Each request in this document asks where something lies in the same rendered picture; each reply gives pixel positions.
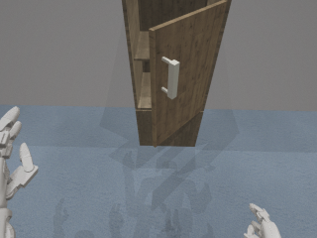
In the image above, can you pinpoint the cupboard door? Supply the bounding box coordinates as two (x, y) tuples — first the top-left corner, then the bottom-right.
(149, 0), (228, 147)

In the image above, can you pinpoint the handle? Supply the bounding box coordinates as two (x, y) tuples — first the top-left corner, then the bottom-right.
(161, 57), (180, 99)

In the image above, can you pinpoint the left robot hand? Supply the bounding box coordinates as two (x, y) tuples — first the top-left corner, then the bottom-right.
(0, 106), (39, 208)

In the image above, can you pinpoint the right robot hand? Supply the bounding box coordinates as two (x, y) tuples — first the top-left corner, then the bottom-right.
(244, 203), (281, 238)

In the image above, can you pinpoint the robot left forearm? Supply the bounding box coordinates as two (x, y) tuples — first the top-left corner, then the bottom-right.
(0, 207), (16, 238)

